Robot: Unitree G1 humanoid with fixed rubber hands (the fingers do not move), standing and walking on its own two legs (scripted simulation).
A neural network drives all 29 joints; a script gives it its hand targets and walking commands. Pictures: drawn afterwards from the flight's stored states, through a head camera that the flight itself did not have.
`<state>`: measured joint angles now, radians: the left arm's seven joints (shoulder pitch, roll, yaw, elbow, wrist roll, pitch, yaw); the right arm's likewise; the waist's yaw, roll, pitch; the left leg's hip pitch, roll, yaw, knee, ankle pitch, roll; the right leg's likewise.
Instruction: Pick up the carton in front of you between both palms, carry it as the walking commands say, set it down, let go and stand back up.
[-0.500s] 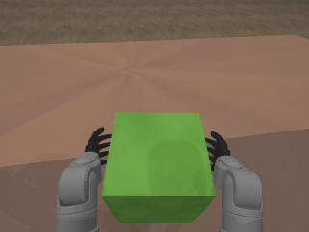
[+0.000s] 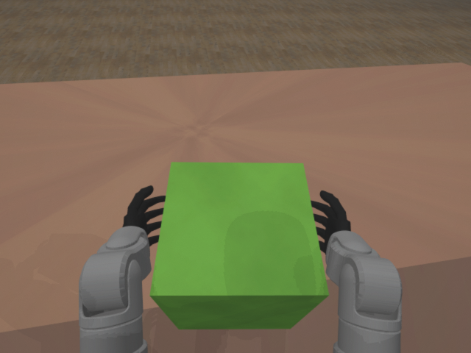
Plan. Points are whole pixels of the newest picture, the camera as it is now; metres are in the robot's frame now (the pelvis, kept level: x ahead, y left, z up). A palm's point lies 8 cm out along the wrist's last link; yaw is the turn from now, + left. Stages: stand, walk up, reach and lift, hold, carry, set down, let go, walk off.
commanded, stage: carry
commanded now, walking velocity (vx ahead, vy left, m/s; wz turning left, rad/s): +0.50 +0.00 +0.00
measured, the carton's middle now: (236, 252) +0.29 +0.00 +0.03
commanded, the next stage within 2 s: none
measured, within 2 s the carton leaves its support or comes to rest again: neither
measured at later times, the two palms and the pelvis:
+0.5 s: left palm (183, 86) +0.68 +0.13 +0.13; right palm (303, 92) +0.69 -0.17 +0.12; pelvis +0.33 -0.02 -0.01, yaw +1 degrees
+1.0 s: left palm (193, 43) +1.05 +0.15 +0.09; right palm (281, 45) +1.03 -0.15 +0.10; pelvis +0.67 +0.00 -0.03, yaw -1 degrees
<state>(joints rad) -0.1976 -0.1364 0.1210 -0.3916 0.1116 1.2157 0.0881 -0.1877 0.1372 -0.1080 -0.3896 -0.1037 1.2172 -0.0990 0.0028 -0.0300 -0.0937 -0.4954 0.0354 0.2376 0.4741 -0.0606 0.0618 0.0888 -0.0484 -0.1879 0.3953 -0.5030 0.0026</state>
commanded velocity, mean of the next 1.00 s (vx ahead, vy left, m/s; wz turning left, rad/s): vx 0.50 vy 0.00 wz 0.00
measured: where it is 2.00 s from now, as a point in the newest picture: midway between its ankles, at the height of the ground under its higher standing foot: (230, 180)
